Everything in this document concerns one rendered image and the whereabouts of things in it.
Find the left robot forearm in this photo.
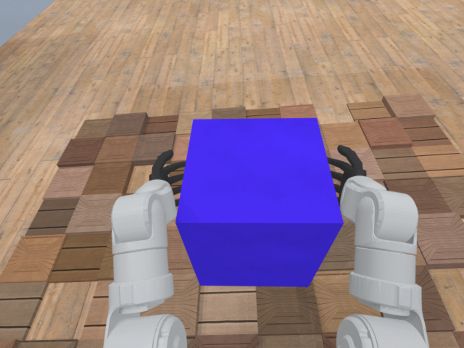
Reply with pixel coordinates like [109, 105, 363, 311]
[103, 179, 177, 348]

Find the robot left upper arm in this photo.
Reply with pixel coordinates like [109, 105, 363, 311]
[105, 314, 187, 348]

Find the robot left hand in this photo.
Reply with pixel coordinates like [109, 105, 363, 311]
[149, 150, 186, 207]

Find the robot right upper arm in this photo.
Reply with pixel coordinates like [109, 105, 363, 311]
[336, 314, 427, 348]

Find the robot right hand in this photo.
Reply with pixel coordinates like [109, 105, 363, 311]
[327, 145, 366, 206]

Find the right robot forearm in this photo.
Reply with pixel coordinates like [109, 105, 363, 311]
[340, 175, 429, 348]

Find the carton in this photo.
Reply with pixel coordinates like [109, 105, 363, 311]
[175, 118, 344, 287]

